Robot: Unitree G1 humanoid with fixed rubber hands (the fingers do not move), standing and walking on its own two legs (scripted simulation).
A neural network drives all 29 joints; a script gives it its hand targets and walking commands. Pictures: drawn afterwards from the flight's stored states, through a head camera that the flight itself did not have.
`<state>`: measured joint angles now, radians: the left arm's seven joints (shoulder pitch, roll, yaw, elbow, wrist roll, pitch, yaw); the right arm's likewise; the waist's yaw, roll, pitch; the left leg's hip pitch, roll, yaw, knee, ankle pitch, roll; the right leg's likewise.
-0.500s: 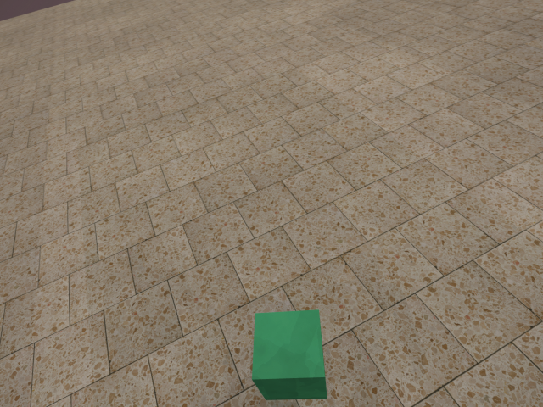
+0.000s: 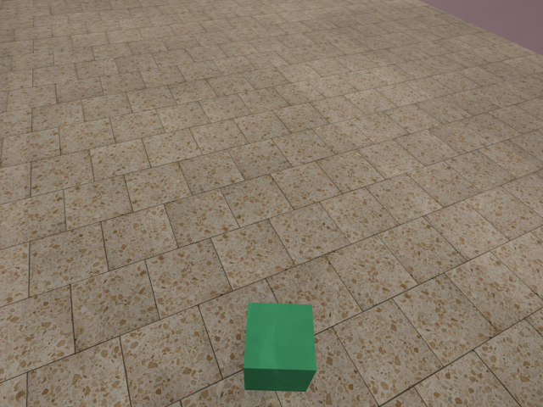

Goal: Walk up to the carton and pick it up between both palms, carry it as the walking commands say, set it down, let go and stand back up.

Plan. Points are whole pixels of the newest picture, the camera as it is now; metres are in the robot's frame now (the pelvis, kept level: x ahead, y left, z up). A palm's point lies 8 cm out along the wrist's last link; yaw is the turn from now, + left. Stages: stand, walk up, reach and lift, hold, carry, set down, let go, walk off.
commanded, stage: walk up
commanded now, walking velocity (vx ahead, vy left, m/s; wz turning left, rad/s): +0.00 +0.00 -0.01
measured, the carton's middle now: (277, 348) +0.44 -0.03 -0.66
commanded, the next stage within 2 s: stand in 1.38 s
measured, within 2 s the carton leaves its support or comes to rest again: neither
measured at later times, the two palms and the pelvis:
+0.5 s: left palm out of the picture +0.12 +0.18 -0.14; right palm out of the picture +0.02 -0.26 -0.15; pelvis +0.06 -0.04 -0.01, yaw +0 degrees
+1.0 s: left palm out of the picture +0.05 +0.20 -0.15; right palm out of the picture +0.05 -0.24 -0.15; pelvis +0.07 -0.02 +0.00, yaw -1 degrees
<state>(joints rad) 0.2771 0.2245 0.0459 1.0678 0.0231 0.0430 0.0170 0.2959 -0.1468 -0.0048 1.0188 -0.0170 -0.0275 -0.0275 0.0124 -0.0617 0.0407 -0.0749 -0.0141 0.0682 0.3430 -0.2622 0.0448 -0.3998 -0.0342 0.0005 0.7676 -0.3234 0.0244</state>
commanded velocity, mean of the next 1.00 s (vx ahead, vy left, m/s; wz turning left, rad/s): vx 0.04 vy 0.00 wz -0.01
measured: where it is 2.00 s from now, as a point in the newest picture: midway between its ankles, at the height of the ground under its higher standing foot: outside the picture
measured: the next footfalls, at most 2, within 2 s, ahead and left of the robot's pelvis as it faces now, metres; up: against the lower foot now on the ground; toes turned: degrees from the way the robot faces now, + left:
right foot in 0.30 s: +0.08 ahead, -0.14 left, +0.00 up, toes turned +5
left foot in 0.50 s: +0.06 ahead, +0.10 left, +0.00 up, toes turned -3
